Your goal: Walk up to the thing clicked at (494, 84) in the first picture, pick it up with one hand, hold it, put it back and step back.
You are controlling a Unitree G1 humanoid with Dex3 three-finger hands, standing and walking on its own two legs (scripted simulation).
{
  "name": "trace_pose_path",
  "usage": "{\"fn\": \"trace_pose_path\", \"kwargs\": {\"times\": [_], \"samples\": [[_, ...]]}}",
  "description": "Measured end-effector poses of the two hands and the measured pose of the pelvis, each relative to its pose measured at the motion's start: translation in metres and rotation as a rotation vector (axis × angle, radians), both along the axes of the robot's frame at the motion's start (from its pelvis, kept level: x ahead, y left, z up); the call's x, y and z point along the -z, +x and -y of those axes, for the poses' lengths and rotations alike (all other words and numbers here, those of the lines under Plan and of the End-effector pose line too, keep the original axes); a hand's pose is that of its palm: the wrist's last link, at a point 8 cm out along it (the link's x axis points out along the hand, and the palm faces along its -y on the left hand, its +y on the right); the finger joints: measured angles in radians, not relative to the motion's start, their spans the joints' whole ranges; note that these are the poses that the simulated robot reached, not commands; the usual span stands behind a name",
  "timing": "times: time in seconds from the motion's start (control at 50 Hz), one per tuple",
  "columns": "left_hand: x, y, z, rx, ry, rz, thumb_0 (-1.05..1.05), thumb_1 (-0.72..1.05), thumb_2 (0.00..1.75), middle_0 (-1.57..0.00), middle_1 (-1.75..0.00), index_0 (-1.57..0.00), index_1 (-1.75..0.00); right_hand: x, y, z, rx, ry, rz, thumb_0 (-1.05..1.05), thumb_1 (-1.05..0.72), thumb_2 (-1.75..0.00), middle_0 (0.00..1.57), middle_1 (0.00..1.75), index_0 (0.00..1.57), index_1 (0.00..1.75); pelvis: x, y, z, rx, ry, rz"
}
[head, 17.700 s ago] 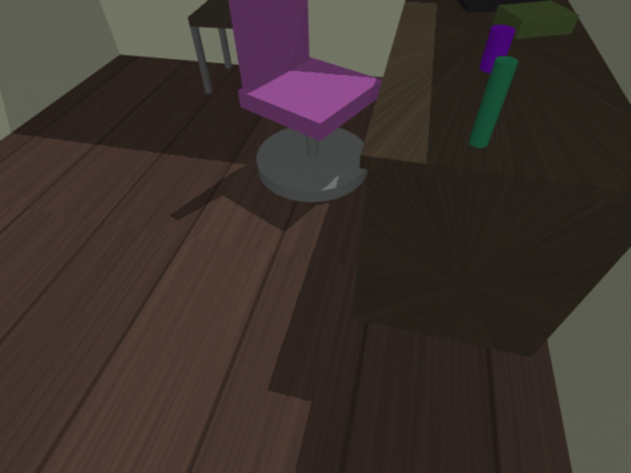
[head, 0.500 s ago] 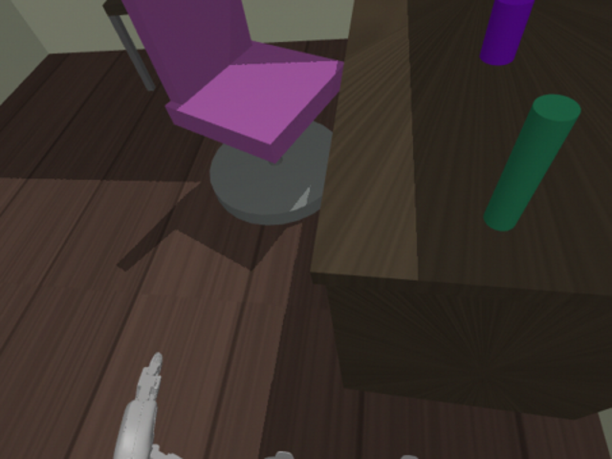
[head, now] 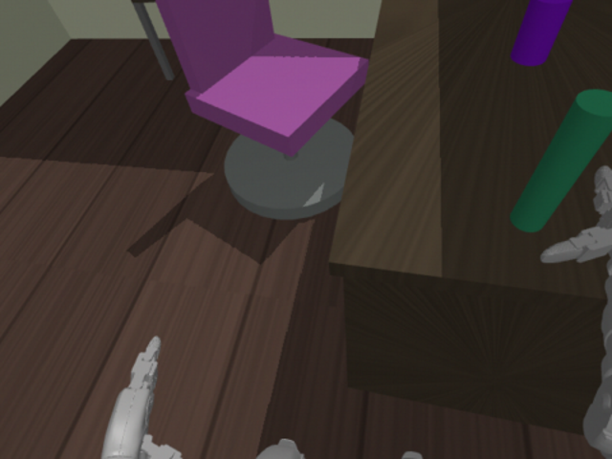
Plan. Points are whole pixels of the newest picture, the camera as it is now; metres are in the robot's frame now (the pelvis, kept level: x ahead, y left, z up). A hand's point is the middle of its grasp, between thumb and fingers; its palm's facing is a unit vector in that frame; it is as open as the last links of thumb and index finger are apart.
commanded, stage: close in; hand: right
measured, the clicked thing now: (557, 171) +0.47 -0.24 +0.11
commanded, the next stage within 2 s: rest palm in 0.12 s
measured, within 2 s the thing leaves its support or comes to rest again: leaves its support in 1.38 s
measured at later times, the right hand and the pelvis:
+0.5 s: hand (541, 199) +0.46 -0.23 +0.08, palm faces +0.21 +0.98 +0.04, open 17.3 cm; pelvis -0.01 +0.00 +0.00, yaw +0 degrees
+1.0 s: hand (540, 190) +0.47 -0.23 +0.07, palm faces +0.20 +0.98 +0.02, open 10.1 cm; pelvis +0.00 +0.00 +0.00, yaw +0 degrees
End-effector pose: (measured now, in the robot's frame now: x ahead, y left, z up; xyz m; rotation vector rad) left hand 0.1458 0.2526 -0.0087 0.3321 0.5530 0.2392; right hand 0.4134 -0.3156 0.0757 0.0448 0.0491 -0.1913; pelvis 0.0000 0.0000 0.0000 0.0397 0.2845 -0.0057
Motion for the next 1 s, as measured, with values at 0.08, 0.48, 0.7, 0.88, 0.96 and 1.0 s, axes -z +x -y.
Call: {"fn": "trace_pose_path", "kwargs": {"times": [0.08, 0.48, 0.7, 0.88, 0.96, 1.0], "samples": [[-0.001, -0.004, 0.001, 0.016, -0.008, -0.007, -0.01, -0.52, 0.04, -0.06, -0.05, -0.07, -0.04, 0.004, -0.002, -0.007, -0.002, -0.004, 0.006, -0.02, 0.59, -0.07, 0.02, 0.05, 0.03, 0.06, 0.002, -0.003, -0.003, 0.006, -0.004, 0.002], [0.003, -0.016, -0.007, -0.020, -0.039, -0.026, -0.01, -0.56, 0.07, -0.07, -0.05, -0.05, -0.06, -0.001, 0.012, -0.040, 0.009, 0.002, -0.008, -0.02, 0.58, -0.02, 0.11, 0.06, 0.12, 0.06, 0.003, -0.007, -0.004, -0.007, -0.011, 0.006], [0.012, -0.019, -0.002, -0.009, -0.022, -0.073, -0.01, -0.54, 0.06, -0.06, -0.05, -0.06, -0.05, 0.005, 0.020, -0.035, 0.012, -0.024, 0.018, -0.02, 0.55, -0.10, 0.45, 0.27, 0.46, 0.27, 0.008, -0.010, -0.003, 0.004, -0.002, -0.013], [0.015, -0.024, -0.009, -0.050, -0.034, -0.103, -0.01, -0.54, 0.06, -0.06, -0.05, -0.06, -0.05, -0.010, 0.030, -0.037, 0.012, -0.018, 0.000, -0.02, 0.42, -0.26, 0.73, 0.49, 0.73, 0.49, 0.003, -0.004, 0.000, -0.008, -0.004, -0.014], [0.013, -0.015, -0.007, -0.040, -0.047, -0.075, -0.01, -0.54, 0.05, -0.06, -0.04, -0.06, -0.04, -0.005, 0.029, -0.036, 0.010, -0.013, -0.018, -0.01, 0.32, -0.38, 0.85, 0.62, 0.86, 0.62, 0.003, -0.003, -0.001, -0.006, -0.008, -0.012], [0.010, -0.011, -0.005, -0.027, -0.046, -0.060, -0.01, -0.53, 0.05, -0.06, -0.04, -0.06, -0.04, 0.000, 0.026, -0.036, 0.011, -0.013, -0.025, -0.01, 0.26, -0.45, 0.91, 0.69, 0.91, 0.69, 0.003, -0.002, -0.002, -0.007, -0.009, -0.015]]}}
